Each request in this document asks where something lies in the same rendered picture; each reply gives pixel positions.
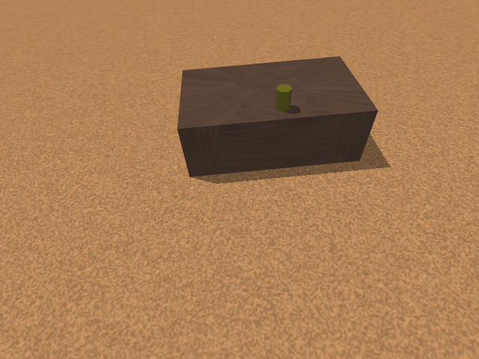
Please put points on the can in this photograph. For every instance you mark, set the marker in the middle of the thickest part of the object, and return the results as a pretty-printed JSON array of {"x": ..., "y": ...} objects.
[{"x": 283, "y": 98}]

